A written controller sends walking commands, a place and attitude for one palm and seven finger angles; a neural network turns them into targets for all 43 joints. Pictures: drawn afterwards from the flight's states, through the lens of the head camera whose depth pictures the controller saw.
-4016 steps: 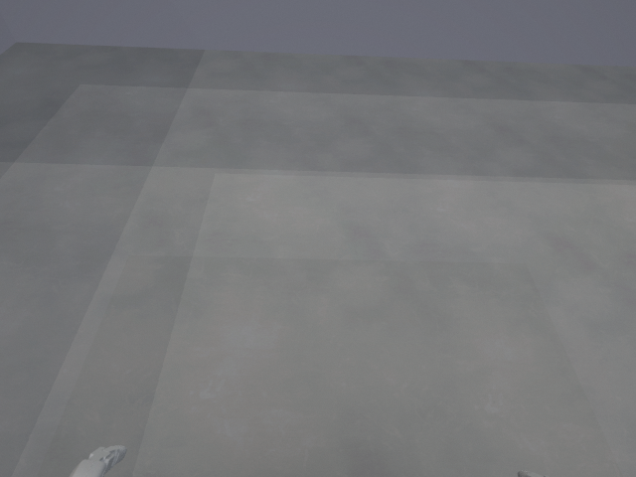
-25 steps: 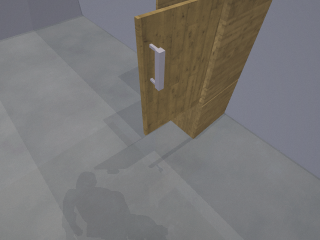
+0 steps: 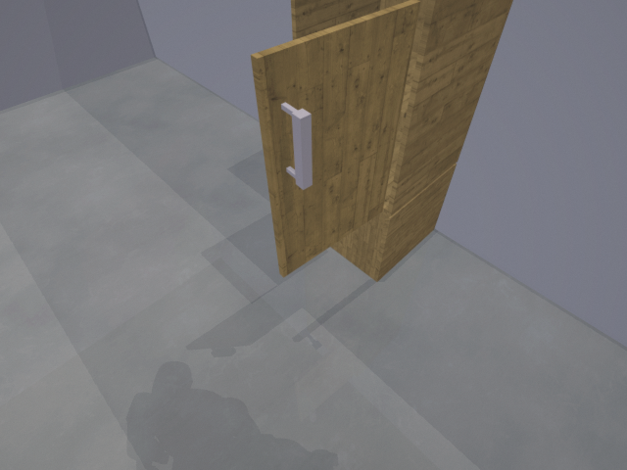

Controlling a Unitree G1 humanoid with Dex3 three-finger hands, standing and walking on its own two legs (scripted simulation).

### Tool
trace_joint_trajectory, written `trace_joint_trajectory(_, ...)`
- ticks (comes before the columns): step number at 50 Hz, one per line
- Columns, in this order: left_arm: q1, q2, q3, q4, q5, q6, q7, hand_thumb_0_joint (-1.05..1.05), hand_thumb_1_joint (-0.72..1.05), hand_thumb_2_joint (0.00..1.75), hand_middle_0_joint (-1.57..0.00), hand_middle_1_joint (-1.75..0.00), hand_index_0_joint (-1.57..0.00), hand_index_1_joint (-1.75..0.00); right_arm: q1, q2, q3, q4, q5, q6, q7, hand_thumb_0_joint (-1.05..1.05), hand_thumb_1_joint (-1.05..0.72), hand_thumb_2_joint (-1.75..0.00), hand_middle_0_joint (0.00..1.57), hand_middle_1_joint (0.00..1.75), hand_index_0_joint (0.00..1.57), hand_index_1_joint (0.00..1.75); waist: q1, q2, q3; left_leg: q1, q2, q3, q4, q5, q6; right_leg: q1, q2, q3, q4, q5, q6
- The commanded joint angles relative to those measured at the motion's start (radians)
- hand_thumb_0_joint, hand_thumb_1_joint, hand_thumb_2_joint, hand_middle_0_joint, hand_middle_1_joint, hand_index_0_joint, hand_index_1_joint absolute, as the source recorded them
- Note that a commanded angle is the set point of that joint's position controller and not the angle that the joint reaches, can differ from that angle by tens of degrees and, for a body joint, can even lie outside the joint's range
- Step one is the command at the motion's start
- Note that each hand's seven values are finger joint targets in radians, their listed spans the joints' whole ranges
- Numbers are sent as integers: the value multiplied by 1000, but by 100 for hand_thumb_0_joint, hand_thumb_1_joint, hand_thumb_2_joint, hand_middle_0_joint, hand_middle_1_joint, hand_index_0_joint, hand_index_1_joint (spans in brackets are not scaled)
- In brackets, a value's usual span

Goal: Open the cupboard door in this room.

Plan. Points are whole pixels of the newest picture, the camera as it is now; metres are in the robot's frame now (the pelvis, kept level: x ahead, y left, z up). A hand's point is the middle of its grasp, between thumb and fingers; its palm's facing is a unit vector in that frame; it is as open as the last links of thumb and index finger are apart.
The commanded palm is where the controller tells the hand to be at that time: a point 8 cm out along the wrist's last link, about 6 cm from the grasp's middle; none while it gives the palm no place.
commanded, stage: let the arm hang, fingers relaxed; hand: left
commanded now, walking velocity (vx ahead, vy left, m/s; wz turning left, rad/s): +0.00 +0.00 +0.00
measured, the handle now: (295, 146) +0.65 +0.07 +0.05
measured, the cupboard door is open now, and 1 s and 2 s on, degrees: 85 85 85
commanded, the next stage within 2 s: look to check the result in 0.12 s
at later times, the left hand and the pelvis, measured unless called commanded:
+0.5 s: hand out of the picture +0.07 +0.23 -0.16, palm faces -0.02 -0.94 -0.33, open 7.4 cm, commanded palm none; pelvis +0.01 -0.01 +0.00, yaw +0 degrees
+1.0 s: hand out of the picture +0.10 +0.23 -0.15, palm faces -0.03 -0.94 -0.33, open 7.4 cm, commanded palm none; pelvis +0.03 -0.01 +0.00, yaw +0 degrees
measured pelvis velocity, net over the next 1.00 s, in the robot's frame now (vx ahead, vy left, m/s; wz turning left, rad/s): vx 0.03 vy -0.01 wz -0.01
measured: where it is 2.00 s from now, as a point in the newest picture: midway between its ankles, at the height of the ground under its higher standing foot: outside the picture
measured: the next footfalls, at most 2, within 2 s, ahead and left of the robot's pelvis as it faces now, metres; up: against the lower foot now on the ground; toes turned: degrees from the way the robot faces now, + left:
none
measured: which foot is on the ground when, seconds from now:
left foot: down 0.00-1.00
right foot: down 0.00-1.00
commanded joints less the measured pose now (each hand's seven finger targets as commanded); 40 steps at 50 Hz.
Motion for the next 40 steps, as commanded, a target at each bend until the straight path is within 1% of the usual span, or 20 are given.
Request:
trace_joint_trajectory(1,21,183,32,-35,-4,-18,7,0,90,90,-20,-30,-20,-30,11,-143,-27,-37,-3,-12,-5,0,-90,-90,20,30,20,30,6,-5,-11,10,118,-128,-86,28,9,-50,-104,106,-104,5,-41)
trace_joint_trajectory(5,0,200,35,-40,-4,-21,6,0,90,90,-20,-30,-20,-30,-3,-162,-29,-38,-3,-13,-4,0,-90,-90,20,30,20,30,4,-9,-15,16,119,-124,-85,39,7,-46,-106,109,-113,12,-42)
trace_joint_trajectory(8,-11,211,37,-42,-5,-23,5,0,90,90,-20,-30,-20,-30,-9,-177,-30,-38,-3,-16,-5,0,-90,-90,20,30,20,30,4,-1,-43,30,123,-129,-86,61,7,-25,-106,113,-112,35,-43)
trace_joint_trajectory(10,-17,220,38,-43,-5,-25,5,0,90,90,-20,-30,-20,-30,-15,-182,-30,-42,-2,-18,-4,0,-90,-90,20,30,20,30,5,-13,-54,39,124,-128,-83,85,8,-15,-110,110,-112,63,-43)
trace_joint_trajectory(12,-26,224,38,-42,-6,-24,4,0,90,90,-20,-30,-20,-30,-22,-192,-31,-40,-2,-17,-5,0,-90,-90,20,30,20,30,3,-11,-48,40,126,-129,-85,78,7,-20,-109,114,-117,58,-44)
trace_joint_trajectory(13,-30,228,38,-43,-5,-26,4,0,90,90,-20,-30,-20,-30,-25,-198,-32,-41,-2,-18,-5,0,-90,-90,20,30,20,30,4,6,-51,43,127,-126,-84,94,6,-14,-111,114,-116,80,-44)
trace_joint_trajectory(14,-29,237,40,-45,-5,-26,4,0,90,90,-20,-30,-20,-30,-29,-204,-32,-43,0,-18,-5,0,-90,-90,20,30,20,30,6,-2,-55,48,127,-129,-83,101,8,-11,-110,112,-116,87,-45)
trace_joint_trajectory(16,-39,240,38,-42,-6,-26,4,0,90,90,-20,-30,-20,-30,-32,-208,-32,-41,-1,-17,-4,0,-90,-90,20,30,20,30,2,-16,-57,51,130,-130,-87,94,6,-9,-111,112,-121,80,-44)
trace_joint_trajectory(17,-40,243,37,-40,-6,-26,3,0,90,90,-20,-30,-20,-30,-35,-213,-32,-42,-1,-18,-4,0,-90,-90,20,30,20,30,4,-9,-60,56,130,-127,-87,98,6,-10,-113,114,-122,86,-43)
trace_joint_trajectory(18,-41,249,37,-40,-6,-27,3,0,90,90,-20,-30,-20,-30,-38,-218,-32,-43,-1,-17,-4,0,-90,-90,20,30,20,30,2,-25,-68,64,130,-128,-84,105,6,-7,-114,115,-124,97,-43)
trace_joint_trajectory(21,-51,260,38,-42,-6,-30,4,0,90,90,-20,-30,-20,-30,-48,-228,-33,-43,0,-18,-4,0,-90,-90,20,30,20,30,1,-25,-83,79,133,-128,-82,134,7,6,-117,115,-121,144,-42)
trace_joint_trajectory(22,-53,261,38,-42,-7,-30,4,0,90,90,-20,-30,-20,-30,-50,-231,-33,-43,0,-18,-4,0,-90,-90,20,30,20,30,0,-15,-75,78,134,-123,-83,130,5,4,-118,116,-126,145,-42)
trace_joint_trajectory(23,-57,266,38,-41,-7,-30,4,0,90,90,-20,-30,-20,-30,-54,-233,-32,-43,1,-17,-3,0,-90,-90,20,30,20,30,0,-26,-74,78,133,-126,-86,125,5,4,-117,115,-128,139,-41)
trace_joint_trajectory(26,-65,271,37,-42,-6,-30,4,0,90,90,-20,-30,-20,-30,-63,-241,-34,-45,0,-16,-2,0,-90,-90,20,30,20,30,-1,-25,-58,76,133,-126,-89,124,4,-3,-117,118,-135,139,-40)
trace_joint_trajectory(30,-67,282,37,-43,-6,-31,4,0,90,90,-20,-30,-20,-30,-76,-252,-32,-47,0,-17,0,0,-90,-90,20,30,20,30,0,-8,-71,85,135,-124,-90,131,3,8,-121,119,-140,145,-40)
trace_joint_trajectory(32,-70,285,36,-41,-7,-33,3,0,90,90,-20,-30,-20,-30,-80,-255,-32,-48,0,-18,-1,0,-90,-90,20,30,20,30,1,-10,-86,94,135,-125,-88,147,3,19,-123,120,-139,173,-39)
trace_joint_trajectory(34,-71,288,38,-46,-6,-34,4,0,90,90,-20,-30,-20,-30,-82,-263,-33,-53,1,-19,-2,0,-90,-90,20,30,20,30,1,-25,-96,103,136,-124,-85,163,3,24,-120,117,-136,196,-38)
trace_joint_trajectory(37,-78,290,37,-45,-6,-34,4,0,90,90,-20,-30,-20,-30,-89,-262,-32,-52,1,-19,-2,0,-90,-90,20,30,20,30,-1,-12,-88,105,137,-124,-89,172,1,28,-123,118,-138,213,-37)
trace_joint_trajectory(39,-79,293,38,-46,-6,-34,4,0,90,90,-20,-30,-20,-30,-91,-269,-32,-55,2,-18,-2,0,-90,-90,20,30,20,30,1,-27,-75,101,138,-122,-91,163,1,19,-120,118,-144,200,-36)
trace_joint_trajectory(40,-82,293,36,-46,-6,-33,4,0,90,90,-20,-30,-20,-30,-93,-268,-32,-53,0,-18,-1,0,-90,-90,20,30,20,30,-1,-10,-75,101,138,-122,-92,166,0,22,-123,118,-143,202,-37)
